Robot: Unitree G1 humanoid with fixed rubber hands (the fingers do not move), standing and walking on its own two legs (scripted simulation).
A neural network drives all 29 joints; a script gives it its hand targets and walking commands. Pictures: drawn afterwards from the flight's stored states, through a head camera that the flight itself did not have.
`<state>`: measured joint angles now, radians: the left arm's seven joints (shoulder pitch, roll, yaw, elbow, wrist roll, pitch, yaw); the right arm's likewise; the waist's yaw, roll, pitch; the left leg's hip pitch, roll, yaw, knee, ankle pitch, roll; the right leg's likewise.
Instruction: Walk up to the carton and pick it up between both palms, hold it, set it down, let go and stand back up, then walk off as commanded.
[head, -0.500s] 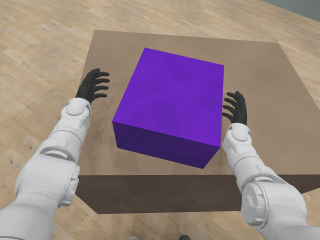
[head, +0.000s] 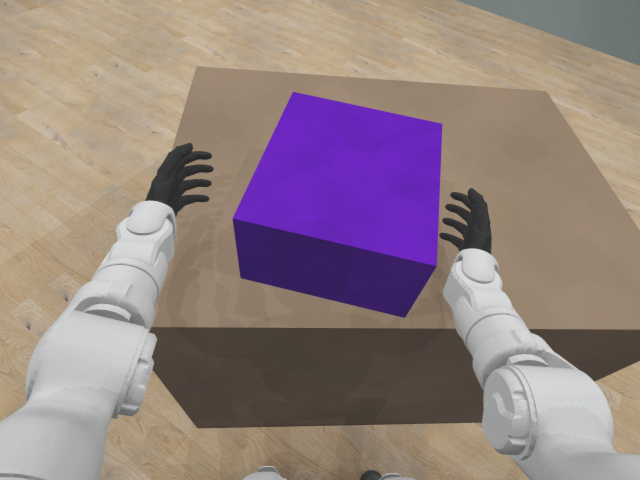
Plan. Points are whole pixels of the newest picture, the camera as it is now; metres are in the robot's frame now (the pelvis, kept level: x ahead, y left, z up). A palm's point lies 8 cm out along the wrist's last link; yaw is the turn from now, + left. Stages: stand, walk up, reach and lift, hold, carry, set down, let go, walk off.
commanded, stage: set down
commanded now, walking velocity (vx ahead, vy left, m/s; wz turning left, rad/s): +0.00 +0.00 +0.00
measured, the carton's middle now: (345, 197) +0.52 -0.03 +0.01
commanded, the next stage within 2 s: none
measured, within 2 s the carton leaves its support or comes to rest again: neither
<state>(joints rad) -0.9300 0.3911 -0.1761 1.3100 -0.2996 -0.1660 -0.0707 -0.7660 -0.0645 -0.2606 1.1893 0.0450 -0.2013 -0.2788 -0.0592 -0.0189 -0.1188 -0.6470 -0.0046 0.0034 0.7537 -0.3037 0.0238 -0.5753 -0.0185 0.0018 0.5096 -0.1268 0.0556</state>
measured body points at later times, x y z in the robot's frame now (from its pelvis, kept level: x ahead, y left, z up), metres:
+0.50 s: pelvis -0.01 +0.00 +0.00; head +0.03 +0.05 +0.45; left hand +0.40 +0.26 +0.04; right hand +0.35 -0.21 +0.05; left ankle +0.04 +0.06 -0.71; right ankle +0.07 -0.19 -0.71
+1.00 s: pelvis -0.03 +0.00 +0.00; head -0.06 +0.05 +0.45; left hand +0.31 +0.28 +0.06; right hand +0.27 -0.21 +0.08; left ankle +0.04 +0.06 -0.72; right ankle +0.07 -0.19 -0.71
